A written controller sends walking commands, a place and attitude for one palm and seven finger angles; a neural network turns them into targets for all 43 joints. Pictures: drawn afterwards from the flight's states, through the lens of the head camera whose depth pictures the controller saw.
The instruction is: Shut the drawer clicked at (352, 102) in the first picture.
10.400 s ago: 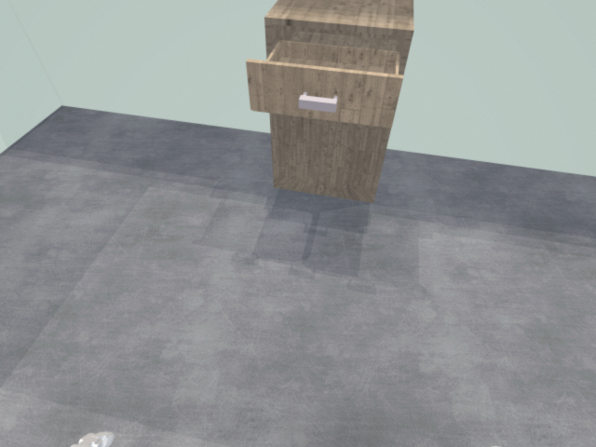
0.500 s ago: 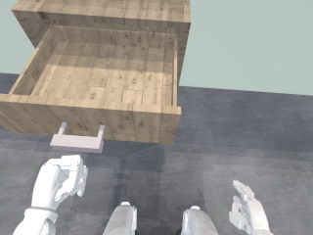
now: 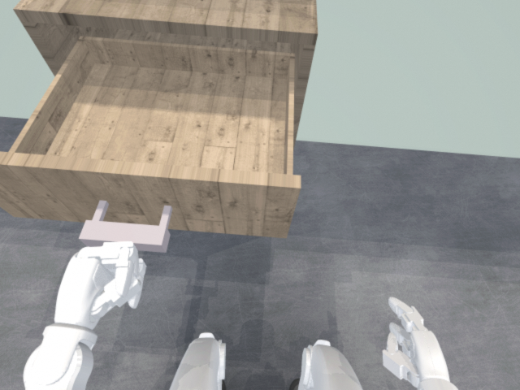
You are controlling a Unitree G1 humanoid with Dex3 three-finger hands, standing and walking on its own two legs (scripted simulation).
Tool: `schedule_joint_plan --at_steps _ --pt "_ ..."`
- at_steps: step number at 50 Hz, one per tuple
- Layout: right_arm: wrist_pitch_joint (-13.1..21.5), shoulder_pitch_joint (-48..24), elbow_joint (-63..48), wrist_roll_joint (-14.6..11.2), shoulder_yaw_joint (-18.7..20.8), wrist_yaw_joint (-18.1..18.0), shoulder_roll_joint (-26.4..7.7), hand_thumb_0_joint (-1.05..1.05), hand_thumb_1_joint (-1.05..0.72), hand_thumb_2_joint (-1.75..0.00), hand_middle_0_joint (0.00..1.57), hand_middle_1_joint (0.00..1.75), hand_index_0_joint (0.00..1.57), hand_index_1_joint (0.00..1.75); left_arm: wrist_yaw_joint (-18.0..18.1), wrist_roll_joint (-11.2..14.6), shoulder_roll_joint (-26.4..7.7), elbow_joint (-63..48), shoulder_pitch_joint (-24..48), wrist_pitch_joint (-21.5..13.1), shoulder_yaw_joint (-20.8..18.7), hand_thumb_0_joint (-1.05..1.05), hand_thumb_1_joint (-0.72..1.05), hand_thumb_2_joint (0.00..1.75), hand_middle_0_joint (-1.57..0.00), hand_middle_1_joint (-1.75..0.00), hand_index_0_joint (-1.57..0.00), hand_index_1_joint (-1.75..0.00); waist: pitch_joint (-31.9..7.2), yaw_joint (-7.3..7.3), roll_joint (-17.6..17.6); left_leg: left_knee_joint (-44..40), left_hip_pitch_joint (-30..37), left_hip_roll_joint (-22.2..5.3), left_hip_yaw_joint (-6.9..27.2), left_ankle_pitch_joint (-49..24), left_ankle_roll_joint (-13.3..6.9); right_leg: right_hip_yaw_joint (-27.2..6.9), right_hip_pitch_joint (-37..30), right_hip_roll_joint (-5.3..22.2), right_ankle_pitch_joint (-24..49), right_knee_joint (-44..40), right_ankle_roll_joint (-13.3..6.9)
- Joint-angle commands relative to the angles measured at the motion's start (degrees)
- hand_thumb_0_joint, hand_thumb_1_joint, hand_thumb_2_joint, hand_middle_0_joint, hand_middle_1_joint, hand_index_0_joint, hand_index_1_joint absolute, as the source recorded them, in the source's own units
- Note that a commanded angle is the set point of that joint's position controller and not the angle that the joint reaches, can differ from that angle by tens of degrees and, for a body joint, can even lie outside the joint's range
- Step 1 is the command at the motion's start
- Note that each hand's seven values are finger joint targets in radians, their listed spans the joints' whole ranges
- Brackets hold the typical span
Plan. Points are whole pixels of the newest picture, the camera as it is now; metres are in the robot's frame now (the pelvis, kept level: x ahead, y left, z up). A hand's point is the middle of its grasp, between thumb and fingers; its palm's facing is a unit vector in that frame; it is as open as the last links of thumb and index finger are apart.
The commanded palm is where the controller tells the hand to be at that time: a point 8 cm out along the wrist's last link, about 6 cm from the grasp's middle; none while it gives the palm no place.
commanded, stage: push the drawer shut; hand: left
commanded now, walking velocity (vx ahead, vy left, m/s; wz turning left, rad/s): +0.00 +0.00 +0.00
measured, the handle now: (130, 222) +0.34 +0.21 +0.04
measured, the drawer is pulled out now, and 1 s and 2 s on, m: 0.29 0.19 0.07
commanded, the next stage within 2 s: none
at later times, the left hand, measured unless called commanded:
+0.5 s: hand (144, 251) +0.30 +0.18 +0.03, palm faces -0.06 -1.00 -0.06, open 2.8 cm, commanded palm +0.31 +0.23 +0.05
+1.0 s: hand (152, 212) +0.36 +0.18 +0.03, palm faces -0.05 -1.00 -0.06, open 2.8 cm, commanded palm +0.36 +0.23 +0.05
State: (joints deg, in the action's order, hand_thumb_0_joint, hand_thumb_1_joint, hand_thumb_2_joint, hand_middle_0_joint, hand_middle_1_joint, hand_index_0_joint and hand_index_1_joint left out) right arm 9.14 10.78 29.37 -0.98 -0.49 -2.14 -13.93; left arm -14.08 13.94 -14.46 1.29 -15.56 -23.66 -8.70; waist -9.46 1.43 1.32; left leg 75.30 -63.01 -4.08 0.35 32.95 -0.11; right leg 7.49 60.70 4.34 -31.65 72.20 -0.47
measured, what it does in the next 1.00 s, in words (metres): stands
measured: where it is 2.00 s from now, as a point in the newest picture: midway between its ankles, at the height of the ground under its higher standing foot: outside the picture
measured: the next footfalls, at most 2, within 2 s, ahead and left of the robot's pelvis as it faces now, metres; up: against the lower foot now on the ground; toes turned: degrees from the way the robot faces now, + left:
none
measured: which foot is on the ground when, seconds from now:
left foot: down 0.00-1.00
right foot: down 0.00-1.00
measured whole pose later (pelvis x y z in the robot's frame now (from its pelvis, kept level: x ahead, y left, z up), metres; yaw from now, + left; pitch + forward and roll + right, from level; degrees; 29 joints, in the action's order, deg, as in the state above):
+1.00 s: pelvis -0.02 +0.01 +0.01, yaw +0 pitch +21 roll -2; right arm 6.2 12.9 35.8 -1.1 -1.8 -2.9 -15.2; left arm -12.3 10.2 -17.2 34.2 19.7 -25.2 -10.3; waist -7.2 3.2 0.5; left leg 72.0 -63.9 -2.8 -0.9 29.0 -1.2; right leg 6.2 62.0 5.2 -27.8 69.4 0.3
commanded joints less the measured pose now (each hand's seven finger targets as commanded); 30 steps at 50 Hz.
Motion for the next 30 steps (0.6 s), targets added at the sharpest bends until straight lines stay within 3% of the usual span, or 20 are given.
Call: schedule_joint_plan --at_steps 1,5,6,7,10,12,20,22,24,28,30 --pt "2.59 0.39 -8.06 -0.18 3.16 -0.22 -8.06 0.00 -0.90 -0.90 0.20 0.30 0.20 0.30 0.14 0.47 -5.81 -10.95 5.40 -2.57 -2.82 0.00 0.90 0.90 -1.40 -1.60 -1.40 -1.60 -17.32 0.68 3.58 -12.16 13.46 3.45 1.40 -16.11 -1.04 -3.52 -11.43 -4.09 11.91 -10.67 -0.88" --pt "2.87 0.96 -6.66 0.08 2.96 -0.70 -8.65 0.00 -0.90 -0.90 0.20 0.30 0.20 0.30 1.50 -0.25 -5.94 -9.93 15.06 -2.94 -1.73 0.00 0.90 0.90 -1.40 -1.60 -1.40 -1.60 -15.31 2.91 1.14 -11.50 12.13 3.24 2.06 -12.43 -1.29 -3.46 -8.24 -4.17 8.48 -10.97 -0.63" --pt "2.91 1.01 -6.45 0.10 3.01 -0.75 -8.78 0.00 -0.90 -0.90 0.20 0.30 0.20 0.30 1.64 -0.49 -6.26 -8.85 15.51 -3.23 -2.27 0.00 0.90 0.90 -1.40 -1.60 -1.40 -1.60 -15.45 2.51 1.51 -11.80 11.93 3.37 1.98 -11.21 -1.10 -3.56 -8.08 -4.10 7.32 -11.00 -0.70" --pt "3.06 0.76 -6.09 0.13 2.86 -0.81 -8.68 0.00 -0.90 -0.90 0.20 0.30 0.20 0.30 1.50 -0.62 -5.26 -8.59 18.18 -3.51 -0.68 0.00 0.90 0.90 -1.40 -1.60 -1.40 -1.60 -15.42 3.15 2.01 -11.59 11.98 3.49 1.95 -10.32 -1.22 -3.75 -7.51 -3.99 6.74 -11.23 -0.63" --pt "3.27 0.92 -4.97 0.01 2.77 -1.24 -9.14 0.00 -0.90 -0.90 0.20 0.30 0.20 0.30 1.54 -1.12 -6.73 -7.09 24.35 -3.83 -1.05 0.00 0.90 0.90 -1.40 -1.60 -1.40 -1.60 -15.75 3.58 2.69 -11.56 11.75 3.55 2.04 -8.63 -1.32 -4.05 -6.68 -3.79 5.58 -11.15 -0.78" --pt "3.41 0.99 -4.46 -0.07 2.74 -1.34 -9.19 0.00 -0.90 -0.90 0.20 0.30 0.20 0.30 1.15 -1.04 -6.20 -6.28 26.34 -3.49 -0.29 0.00 0.90 0.90 -1.40 -1.60 -1.40 -1.60 -17.82 3.55 2.88 -11.88 13.05 3.62 2.14 -8.38 -1.29 -4.02 -6.85 -3.71 5.67 -11.19 -0.72" --pt "3.01 0.82 -3.09 -0.44 2.17 -2.04 -9.77 0.00 -0.90 -0.90 0.20 0.30 0.20 0.30 1.63 -1.20 -8.06 0.38 35.67 -1.07 -1.25 0.00 0.90 0.90 -1.40 -1.60 -1.40 -1.60 -18.30 3.71 2.20 -13.38 12.78 3.66 2.40 -4.99 -1.37 -4.21 -7.12 -3.57 3.35 -12.22 -0.64" --pt "2.91 0.87 -3.03 -0.42 2.10 -1.87 -9.47 0.00 -0.90 -0.90 0.20 0.30 0.20 0.30 1.91 -1.06 -6.73 1.22 37.69 -0.97 -0.59 0.00 0.90 0.90 -1.40 -1.60 -1.40 -1.60 -18.74 3.30 3.36 -14.13 13.86 3.79 2.44 -5.25 -1.11 -4.05 -7.57 -3.43 3.76 -12.45 -0.68" --pt "2.75 1.03 -2.87 -0.42 2.11 -1.81 -9.56 0.00 -0.90 -0.90 0.20 0.30 0.20 0.30 2.37 -1.23 -7.46 2.99 38.93 -0.98 -1.41 0.00 0.90 0.90 -1.40 -1.60 -1.40 -1.60 -18.82 3.19 2.57 -14.58 14.09 3.75 2.58 -5.06 -1.02 -4.09 -7.84 -3.41 3.63 -12.77 -0.69" --pt "2.41 1.26 -2.56 -0.39 2.00 -1.55 -9.54 0.00 -0.90 -0.90 0.20 0.30 0.20 0.30 3.23 -1.81 -6.94 5.20 44.47 -1.85 -0.54 0.00 0.90 0.90 -1.40 -1.60 -1.40 -1.60 -18.26 3.65 3.53 -15.25 14.63 3.80 2.67 -3.60 -0.92 -4.14 -6.91 -3.26 2.99 -12.94 -0.70" --pt "2.01 1.83 -2.23 -0.36 2.01 -1.52 -9.91 0.00 -0.90 -0.90 0.20 0.30 0.20 0.30 3.70 -2.30 -8.71 8.78 44.28 -1.90 -2.26 0.00 0.90 0.90 -1.40 -1.60 -1.40 -1.60 -17.48 3.67 0.99 -15.35 13.55 3.65 2.69 -3.52 -1.09 -4.26 -7.45 -3.46 2.66 -13.35 -0.70"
